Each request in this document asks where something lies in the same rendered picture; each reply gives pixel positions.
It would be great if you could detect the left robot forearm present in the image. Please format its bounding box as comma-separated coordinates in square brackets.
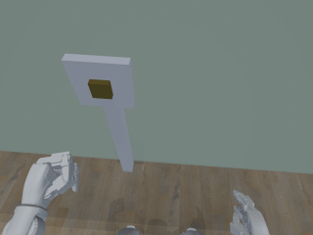
[1, 204, 49, 235]

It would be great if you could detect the panel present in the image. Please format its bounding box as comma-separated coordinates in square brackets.
[61, 53, 135, 172]

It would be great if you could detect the button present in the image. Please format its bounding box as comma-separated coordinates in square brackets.
[87, 79, 113, 99]

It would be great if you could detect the right robot hand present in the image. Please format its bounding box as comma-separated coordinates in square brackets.
[230, 189, 270, 235]

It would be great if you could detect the left robot hand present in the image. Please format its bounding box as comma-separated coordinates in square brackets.
[22, 151, 79, 209]

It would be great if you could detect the right robot shin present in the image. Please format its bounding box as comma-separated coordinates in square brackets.
[187, 227, 197, 231]

